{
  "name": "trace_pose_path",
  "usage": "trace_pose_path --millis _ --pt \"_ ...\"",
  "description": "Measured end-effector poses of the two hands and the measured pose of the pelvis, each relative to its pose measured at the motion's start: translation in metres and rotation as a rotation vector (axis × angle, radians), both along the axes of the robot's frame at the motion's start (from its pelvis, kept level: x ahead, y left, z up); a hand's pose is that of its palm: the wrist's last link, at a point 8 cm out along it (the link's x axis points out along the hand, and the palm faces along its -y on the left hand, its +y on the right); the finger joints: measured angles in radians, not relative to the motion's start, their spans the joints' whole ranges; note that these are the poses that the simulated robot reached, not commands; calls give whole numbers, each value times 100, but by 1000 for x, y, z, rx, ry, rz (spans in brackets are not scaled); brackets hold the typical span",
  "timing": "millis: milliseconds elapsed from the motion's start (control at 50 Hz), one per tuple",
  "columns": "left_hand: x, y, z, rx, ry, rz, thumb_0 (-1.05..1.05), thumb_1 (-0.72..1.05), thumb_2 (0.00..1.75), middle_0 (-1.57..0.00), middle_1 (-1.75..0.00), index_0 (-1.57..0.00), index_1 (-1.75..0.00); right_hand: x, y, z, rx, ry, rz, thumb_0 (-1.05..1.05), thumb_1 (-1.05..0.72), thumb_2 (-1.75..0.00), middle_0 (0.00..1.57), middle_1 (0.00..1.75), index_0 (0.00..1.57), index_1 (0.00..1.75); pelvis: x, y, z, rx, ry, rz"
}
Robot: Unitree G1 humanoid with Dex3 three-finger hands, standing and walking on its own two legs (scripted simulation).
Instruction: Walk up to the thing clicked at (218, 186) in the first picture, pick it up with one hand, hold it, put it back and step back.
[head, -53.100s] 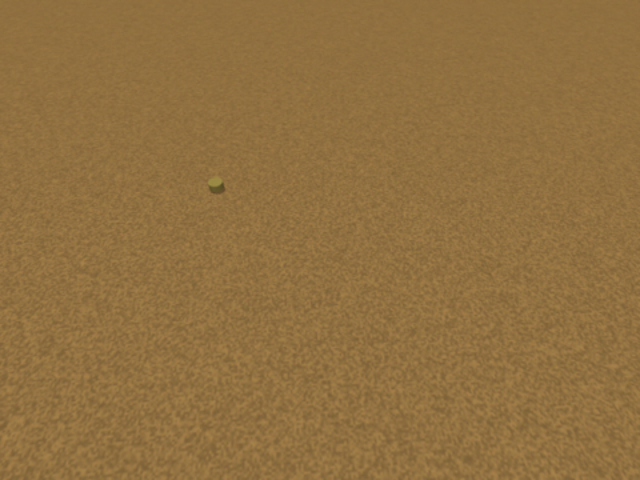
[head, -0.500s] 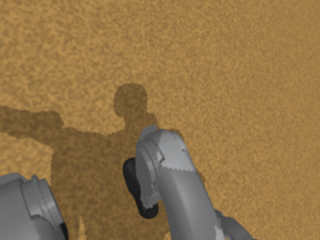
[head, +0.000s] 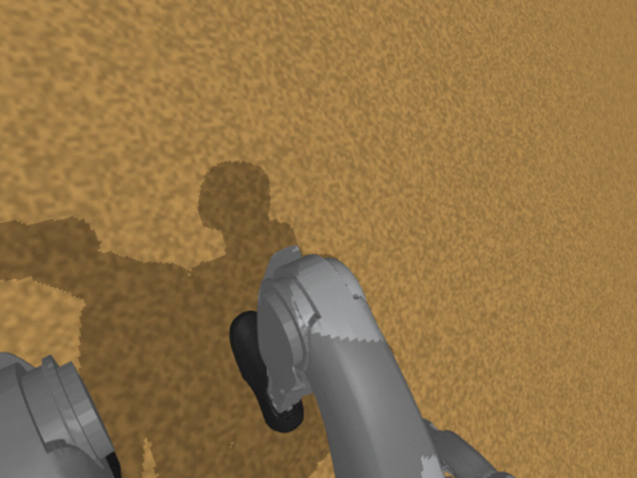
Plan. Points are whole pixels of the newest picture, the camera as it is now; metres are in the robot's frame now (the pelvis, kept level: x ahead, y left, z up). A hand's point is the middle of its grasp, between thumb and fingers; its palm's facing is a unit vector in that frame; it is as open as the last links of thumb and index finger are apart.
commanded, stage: rest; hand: left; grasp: from above
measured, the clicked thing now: out of the picture +0.48 +0.35 -0.29
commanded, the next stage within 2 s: open in 0.10 s
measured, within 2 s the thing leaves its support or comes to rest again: neither
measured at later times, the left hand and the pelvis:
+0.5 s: hand out of the picture +0.46 +0.34 -0.26, palm faces -0.45 -0.16 -0.88, open 9.7 cm; pelvis +0.00 +0.00 +0.00, yaw -1 degrees
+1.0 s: hand out of the picture +0.46 +0.34 -0.25, palm faces -0.45 -0.15 -0.88, open 13.3 cm; pelvis +0.00 +0.00 +0.00, yaw -1 degrees
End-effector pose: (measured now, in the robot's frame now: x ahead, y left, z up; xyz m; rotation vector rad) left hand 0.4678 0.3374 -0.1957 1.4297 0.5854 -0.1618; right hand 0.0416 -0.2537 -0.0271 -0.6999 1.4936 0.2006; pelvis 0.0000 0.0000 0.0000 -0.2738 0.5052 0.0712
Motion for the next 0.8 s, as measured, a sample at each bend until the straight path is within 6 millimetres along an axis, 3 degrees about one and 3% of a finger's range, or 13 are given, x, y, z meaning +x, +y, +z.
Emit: trace_pose_path --millis 300,420,800 --pt "2 1 -3 8 2 30 0 24 29 -65 -48 -92 -52 -2 5 -2 25 -2 6 0 -91 -90 20 30 20 30 -1 1 0 -3 -5 -6" --pt "2 3 -2 8 5 32 0 20 35 -59 -56 -76 -55 -1 4 0 19 -2 10 0 -90 -90 20 30 20 30 -2 1 1 -5 -6 -8" --pt "2 5 0 3 -1 8 0 -21 70 -29 -87 -33 -83 2 9 1 18 4 24 0 -90 -90 20 30 20 30 -2 2 4 -15 -5 -7"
